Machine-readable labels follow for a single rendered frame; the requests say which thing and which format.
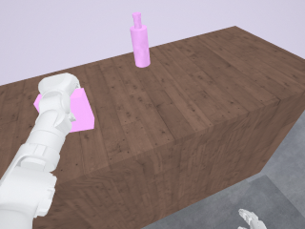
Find robot left forearm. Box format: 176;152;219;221
0;89;72;193

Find sponge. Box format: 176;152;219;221
33;88;94;133

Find robot left hand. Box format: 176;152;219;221
38;73;81;122

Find robot left upper arm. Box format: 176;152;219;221
0;166;57;229

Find robot right hand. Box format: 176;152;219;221
237;209;267;229

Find table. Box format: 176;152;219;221
0;26;305;229

